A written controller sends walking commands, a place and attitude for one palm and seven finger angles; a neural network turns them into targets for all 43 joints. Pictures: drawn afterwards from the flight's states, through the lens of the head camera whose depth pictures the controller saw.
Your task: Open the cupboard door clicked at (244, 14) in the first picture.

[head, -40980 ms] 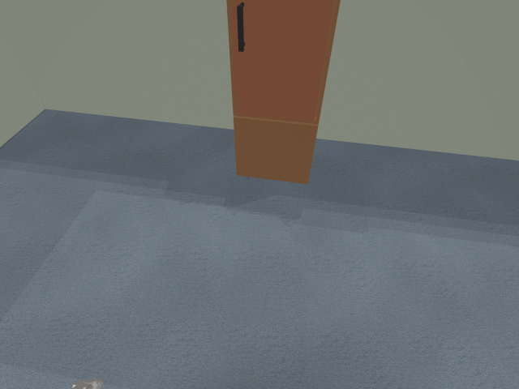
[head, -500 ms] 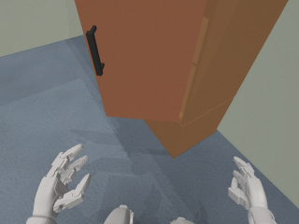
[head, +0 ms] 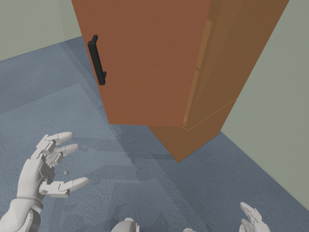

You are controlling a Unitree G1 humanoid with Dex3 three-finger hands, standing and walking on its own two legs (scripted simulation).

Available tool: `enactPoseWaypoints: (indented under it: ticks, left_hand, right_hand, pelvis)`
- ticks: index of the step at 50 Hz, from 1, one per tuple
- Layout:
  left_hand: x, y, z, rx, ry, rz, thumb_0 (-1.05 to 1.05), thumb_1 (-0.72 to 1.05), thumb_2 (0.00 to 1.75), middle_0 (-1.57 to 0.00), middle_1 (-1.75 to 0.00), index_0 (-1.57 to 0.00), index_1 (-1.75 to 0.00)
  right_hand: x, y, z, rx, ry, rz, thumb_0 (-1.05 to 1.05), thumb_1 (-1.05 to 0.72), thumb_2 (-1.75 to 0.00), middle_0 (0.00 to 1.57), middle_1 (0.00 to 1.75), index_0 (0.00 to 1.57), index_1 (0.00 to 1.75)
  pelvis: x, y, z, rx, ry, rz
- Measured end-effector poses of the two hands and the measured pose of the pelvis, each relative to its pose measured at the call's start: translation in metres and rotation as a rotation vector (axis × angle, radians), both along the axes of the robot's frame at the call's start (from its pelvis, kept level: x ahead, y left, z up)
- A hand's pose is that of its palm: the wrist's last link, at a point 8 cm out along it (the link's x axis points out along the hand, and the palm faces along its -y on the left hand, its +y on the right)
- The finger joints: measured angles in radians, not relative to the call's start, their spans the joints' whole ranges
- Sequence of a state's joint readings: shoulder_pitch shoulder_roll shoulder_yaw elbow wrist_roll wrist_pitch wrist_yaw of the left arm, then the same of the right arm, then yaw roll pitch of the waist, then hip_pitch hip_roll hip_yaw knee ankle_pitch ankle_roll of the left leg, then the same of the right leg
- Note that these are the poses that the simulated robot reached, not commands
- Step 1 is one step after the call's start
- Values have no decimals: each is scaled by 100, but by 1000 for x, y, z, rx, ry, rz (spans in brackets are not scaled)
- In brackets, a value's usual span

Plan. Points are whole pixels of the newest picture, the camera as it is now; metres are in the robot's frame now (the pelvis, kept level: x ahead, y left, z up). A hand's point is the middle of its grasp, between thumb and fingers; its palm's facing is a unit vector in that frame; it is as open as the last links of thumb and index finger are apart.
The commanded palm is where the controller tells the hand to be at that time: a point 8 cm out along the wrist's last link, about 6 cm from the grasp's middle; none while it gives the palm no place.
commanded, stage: raise the hand with hooked fingers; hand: left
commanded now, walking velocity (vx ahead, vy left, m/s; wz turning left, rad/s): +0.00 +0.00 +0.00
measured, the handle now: (98, 61) +0.60 +0.22 +0.10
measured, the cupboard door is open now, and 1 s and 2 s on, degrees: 52 52 52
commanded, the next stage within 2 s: move the hooked fingers beside the handle in 1.16 s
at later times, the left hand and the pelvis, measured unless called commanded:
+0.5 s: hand (39, 145) +0.28 +0.27 +0.10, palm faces +0.05 -1.00 -0.04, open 13.9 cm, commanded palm +0.26 +0.32 +0.11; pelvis +0.01 +0.01 +0.02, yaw +1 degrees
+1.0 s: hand (39, 132) +0.30 +0.28 +0.12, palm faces +0.04 -1.00 -0.03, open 14.0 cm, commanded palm +0.27 +0.32 +0.12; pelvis +0.01 +0.00 +0.03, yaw +0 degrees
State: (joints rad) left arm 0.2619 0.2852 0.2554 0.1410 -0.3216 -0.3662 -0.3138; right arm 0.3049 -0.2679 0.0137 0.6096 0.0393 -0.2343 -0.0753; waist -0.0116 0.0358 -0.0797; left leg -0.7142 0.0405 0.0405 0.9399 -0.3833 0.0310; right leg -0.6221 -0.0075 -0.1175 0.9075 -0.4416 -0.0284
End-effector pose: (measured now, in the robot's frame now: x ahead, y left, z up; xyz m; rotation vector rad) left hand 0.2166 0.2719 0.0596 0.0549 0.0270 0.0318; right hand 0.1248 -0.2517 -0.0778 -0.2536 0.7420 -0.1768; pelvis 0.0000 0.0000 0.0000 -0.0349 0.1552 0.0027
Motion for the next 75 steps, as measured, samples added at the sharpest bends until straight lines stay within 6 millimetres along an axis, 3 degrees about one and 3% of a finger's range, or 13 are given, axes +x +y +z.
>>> enactPoseWaypoints:
  ticks: [6,13,19,26,36,48,66,75]
  left_hand:
    - [11,9,10,-1,-18,-15,0,-14,46,-27,-97,-28,-96]
    - [21,26,27,-3,-35,3,0,-30,39,-28,-108,-29,-107]
    - [30,42,38,-9,-26,14,0,-42,34,-29,-115,-30,-114]
    - [43,57,48,-19,-21,15,-1,-48,31,-30,-119,-30,-118]
    - [62,70,66,-24,-35,7,-1,-50,31,-30,-120,-30,-119]
    - [65,59,59,-30,-17,-2,-1,-50,30,-30,-120,-30,-120]
    - [65,55,59,-36,-19,1,-1,-50,30,-30,-120,-30,-120]
    - [96,50,59,-40,-16,-11,-1,-50,30,-30,-120,-30,-120]
  right_hand:
    - [19,0,17,-29,-53,15,2,-91,-90,20,30,20,30]
    - [44,18,31,-4,-116,61,1,-91,-90,20,30,20,30]
    - [55,32,35,20,-123,93,1,-91,-90,20,30,20,30]
    - [50,34,34,21,-91,97,1,-90,-90,20,30,21,30]
    - [29,16,34,-8,-40,51,1,-90,-90,20,30,21,30]
    - [18,5,35,-14,-25,24,1,-91,-90,20,30,20,30]
    - [33,9,34,5,-52,45,1,-90,-90,20,30,21,30]
    - [28,5,28,-12,-9,41,1,-91,-90,20,30,21,30]
  pelvis:
    - [5,6,6,-2,-17,2]
    - [9,9,13,-4,-41,6]
    - [10,10,18,-5,-55,11]
    - [11,10,22,-5,-67,14]
    - [12,8,27,-2,-77,8]
    - [12,6,29,5,-75,-4]
    - [13,1,28,6,-72,1]
    - [11,0,26,5,-57,10]
